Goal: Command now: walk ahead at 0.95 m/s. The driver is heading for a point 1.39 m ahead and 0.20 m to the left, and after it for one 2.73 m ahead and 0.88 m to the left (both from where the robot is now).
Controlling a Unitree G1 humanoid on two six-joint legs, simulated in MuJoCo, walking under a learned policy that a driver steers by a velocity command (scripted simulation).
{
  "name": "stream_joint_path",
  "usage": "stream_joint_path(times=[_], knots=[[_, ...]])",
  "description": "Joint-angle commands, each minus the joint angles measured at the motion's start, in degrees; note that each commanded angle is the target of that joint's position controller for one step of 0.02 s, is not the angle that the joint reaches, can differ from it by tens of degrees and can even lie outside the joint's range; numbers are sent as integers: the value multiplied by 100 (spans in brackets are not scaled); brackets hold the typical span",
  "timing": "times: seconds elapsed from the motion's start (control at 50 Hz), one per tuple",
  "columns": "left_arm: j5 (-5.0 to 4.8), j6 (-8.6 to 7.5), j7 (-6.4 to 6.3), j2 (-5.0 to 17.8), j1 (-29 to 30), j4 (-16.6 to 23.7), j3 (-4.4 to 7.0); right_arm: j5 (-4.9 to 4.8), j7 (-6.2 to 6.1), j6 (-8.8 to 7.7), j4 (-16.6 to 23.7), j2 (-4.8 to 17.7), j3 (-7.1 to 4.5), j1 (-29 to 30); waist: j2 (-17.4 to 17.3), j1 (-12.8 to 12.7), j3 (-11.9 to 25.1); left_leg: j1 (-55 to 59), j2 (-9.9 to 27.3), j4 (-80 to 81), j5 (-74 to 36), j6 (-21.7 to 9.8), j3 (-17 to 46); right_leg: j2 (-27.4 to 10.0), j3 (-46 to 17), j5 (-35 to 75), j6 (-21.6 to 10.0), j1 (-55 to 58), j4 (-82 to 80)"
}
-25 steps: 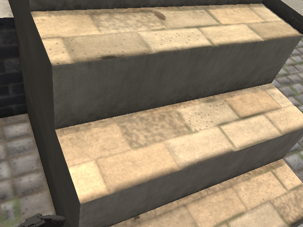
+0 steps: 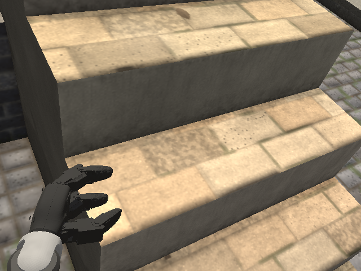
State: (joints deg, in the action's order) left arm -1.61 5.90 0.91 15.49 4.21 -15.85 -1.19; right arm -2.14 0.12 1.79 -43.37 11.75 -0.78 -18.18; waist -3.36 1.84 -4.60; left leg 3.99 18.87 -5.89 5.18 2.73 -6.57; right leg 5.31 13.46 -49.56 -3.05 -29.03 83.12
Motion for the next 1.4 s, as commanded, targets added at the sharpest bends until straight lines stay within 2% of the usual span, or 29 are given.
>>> stream_joint_path(times=[0.02,0.04,0.08,0.12,0.14,0.18,0.28,0.36,0.44,0.52,0.58,0.66,0.74,0.78,0.84,0.94,0.98,1.0,1.04,1.08,1.12,1.18,1.2,1.22,1.26,1.28,1.3,1.32,1.4], knots=[[14,-78,60,-62,1180,703,4,-15,64,-91,257,1114,-266,-177,-1027,269,460,-869,-205,61,-2451,-458,-635,-24,-293,1509,-595,855,-528],[-215,-189,148,-746,1356,573,-173,353,167,46,365,615,19,692,-1446,7,-50,-1354,-436,-132,-3314,-212,-552,-297,-441,1484,-105,570,-590],[75,-43,41,127,885,632,88,-40,50,-144,146,1246,-295,-199,-880,126,850,-670,-186,-96,-3156,-520,-598,73,-155,1261,-439,1071,-532],[-196,-181,120,-730,1444,560,-166,319,83,-16,253,629,40,589,-1188,68,167,-1228,-377,-87,-3581,-275,-555,-254,-406,1505,-57,700,-677],[-8,209,395,-700,130,165,-5,216,-223,177,-982,1302,-581,-1602,-1101,-105,32,71,283,-507,-6530,985,12,130,194,947,-557,-439,223],[156,223,462,-325,-925,273,-49,-33,-422,99,-842,1539,-804,-1449,-1355,-572,574,59,92,-656,-6955,1680,-393,523,295,455,-977,673,-1215],[44,52,502,-478,-561,675,-380,-16,-138,530,-399,1412,-972,-442,-177,-556,-33,-621,-12,168,-829,737,-951,465,-560,1356,-1535,162,-1847],[211,-292,569,-839,-1061,634,-432,-12,-336,452,-284,680,-736,-645,-979,-574,138,-653,6,-501,-5093,1582,-1317,656,-141,571,-1443,71,-652],[68,-242,498,-590,-1837,469,-359,-110,-407,569,-39,1215,-858,285,-1168,-1238,317,138,144,-773,-5696,1303,-1301,839,-329,515,-1568,-247,-1688],[142,-409,593,-967,-1564,396,-506,-291,-217,631,-24,1225,-980,-384,-67,-754,500,169,472,-427,-925,549,-696,218,-1537,2063,-1663,-1002,-1332],[98,-535,543,-814,-880,543,-366,-68,-270,448,-333,602,-758,-1576,-1568,136,891,356,360,412,-4987,1178,-978,191,-1148,1248,-1592,-218,17],[54,-286,366,-293,-2938,216,-294,-97,-469,330,146,1841,-1000,788,-1781,-1902,1218,694,466,-1112,-9466,1265,-950,941,-221,-306,-1371,519,-1961],[28,-452,514,-862,-799,698,-567,-42,-108,696,62,1443,-1070,-42,385,-782,284,-219,650,-164,-254,19,-134,36,-2064,3447,-1688,-698,-3115],[169,-495,638,-840,-1182,213,-464,-125,-29,595,-606,1067,-937,-1457,-1361,-266,463,581,97,636,-1991,102,-1040,243,-1688,2201,-1692,-759,-268],[208,-467,510,-521,-878,391,-334,-147,-271,380,-575,99,-480,-1477,-157,-92,427,-148,372,891,-3384,1080,-905,342,-954,920,-1718,0,301],[130,-495,155,-175,-2810,793,-256,147,-246,160,-88,1931,-1086,484,-2213,-2160,1790,1163,577,-1475,-14391,1943,-728,1260,71,-841,-1093,774,-2720],[10,-440,92,-378,-1936,1005,-440,45,-233,372,-7,2098,-1323,600,948,-2117,1392,265,207,-2877,-3760,835,-425,221,-1781,1263,-1286,-90,-5283],[109,-572,148,-609,16,1283,-508,8,-108,581,80,1320,-1191,6,3174,-980,925,-734,-24,-3248,2733,44,323,-720,-2851,4075,-1775,-872,-5415],[131,-591,116,-645,-536,111,-346,148,44,662,108,1190,-1063,-618,-1255,122,255,-346,-518,-385,746,-445,-454,-832,-1966,8521,-1556,-594,-2441],[107,-628,206,-245,-12,-57,39,155,-294,628,-1030,-185,-616,-2506,-1640,878,857,1446,-533,78,-2674,-357,-784,305,-607,2184,-1023,-1259,622],[43,-576,684,-662,-390,-15,-170,306,-530,490,-668,-660,-165,-1218,-761,-186,150,-251,-372,-589,-2340,230,-1054,363,-974,1096,-1028,-1446,2221],[276,-32,652,-601,-1556,-84,-280,-181,-522,421,809,692,-179,1519,61,-1741,-163,-1994,49,169,-3800,734,-1029,765,-792,426,-679,-317,481],[101,-21,516,-641,-2753,-239,-379,-80,-411,221,610,1841,-691,1577,-507,-2340,311,-861,685,-181,-4279,515,-839,389,-957,-34,-772,-250,-812],[270,-247,456,-467,-1476,186,-288,-195,-409,459,649,841,-445,137,-592,-1029,154,-1062,-166,680,-8580,2064,-898,1095,436,-329,-698,892,-1706],[202,-368,406,137,-3006,297,54,-96,-473,182,-224,1692,-733,-1021,-2352,-1518,2226,114,-56,-976,-12536,2159,-550,588,-1222,1171,-1169,2912,-2588],[216,-326,320,994,-2883,537,273,-282,-370,249,-68,1715,-767,-194,-462,-1923,2894,763,-811,-2608,-9934,1696,-264,-197,-3478,-913,-1335,1337,-4710],[64,-189,266,793,-1478,786,83,-347,-268,385,89,1639,-870,471,1951,-1785,1952,466,-1171,-4324,-2699,674,403,-1150,-5678,-854,-1829,-1183,-6593],[37,-167,220,214,-851,625,-139,-35,-189,537,285,1607,-1001,1099,2359,-1638,1114,-780,-1604,-5656,2296,304,1136,-1362,-6153,161,-2501,-1915,-6994],[359,-422,-138,-87,-1721,-861,105,-278,-446,167,-83,588,-617,-332,339,-357,1268,-464,-375,-930,-63,-301,1261,-1074,-4204,3230,-1435,-111,-4629]])
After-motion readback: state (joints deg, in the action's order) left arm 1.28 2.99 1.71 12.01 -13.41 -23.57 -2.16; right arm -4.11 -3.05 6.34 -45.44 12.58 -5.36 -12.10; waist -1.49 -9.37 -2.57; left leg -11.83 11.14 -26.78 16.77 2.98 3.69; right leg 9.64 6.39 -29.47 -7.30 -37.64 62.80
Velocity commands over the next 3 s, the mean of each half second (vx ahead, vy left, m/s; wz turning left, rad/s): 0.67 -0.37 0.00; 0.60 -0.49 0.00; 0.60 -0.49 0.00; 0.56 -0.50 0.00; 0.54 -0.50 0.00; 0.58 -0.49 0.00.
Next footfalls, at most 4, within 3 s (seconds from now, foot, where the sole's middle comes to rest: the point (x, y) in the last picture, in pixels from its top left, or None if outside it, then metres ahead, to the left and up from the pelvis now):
1.24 right None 0.08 -0.20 -0.60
1.54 left None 0.03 0.07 -0.81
2.58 right None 0.10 -0.13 -0.60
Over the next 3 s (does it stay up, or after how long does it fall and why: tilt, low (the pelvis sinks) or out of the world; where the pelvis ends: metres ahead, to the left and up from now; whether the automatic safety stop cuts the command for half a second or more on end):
stays up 0.02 -0.05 0.09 its command is cut before an obstacle after 0.1 s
